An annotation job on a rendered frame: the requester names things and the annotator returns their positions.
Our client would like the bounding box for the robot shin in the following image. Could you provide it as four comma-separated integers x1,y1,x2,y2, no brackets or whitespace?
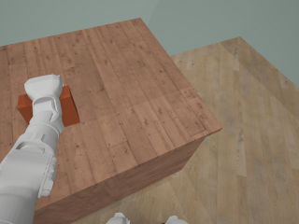
114,213,126,218
166,216,178,223

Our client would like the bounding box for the robot left shin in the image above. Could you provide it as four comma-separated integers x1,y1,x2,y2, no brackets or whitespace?
114,213,126,218

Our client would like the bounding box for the robot left upper arm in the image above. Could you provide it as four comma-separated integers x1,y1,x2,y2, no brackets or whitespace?
0,149,57,224

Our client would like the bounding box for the left robot hand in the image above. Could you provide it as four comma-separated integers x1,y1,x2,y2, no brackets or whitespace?
24,74,64,119

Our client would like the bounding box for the table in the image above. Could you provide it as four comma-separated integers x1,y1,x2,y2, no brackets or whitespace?
0,18,223,224

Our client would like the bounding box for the left robot forearm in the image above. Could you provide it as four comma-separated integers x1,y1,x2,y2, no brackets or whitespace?
0,94,64,177

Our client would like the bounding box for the sponge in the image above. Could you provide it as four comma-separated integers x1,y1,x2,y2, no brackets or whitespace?
17,85,80,127

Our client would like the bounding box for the robot right shin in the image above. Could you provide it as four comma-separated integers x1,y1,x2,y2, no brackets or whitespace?
166,216,178,223

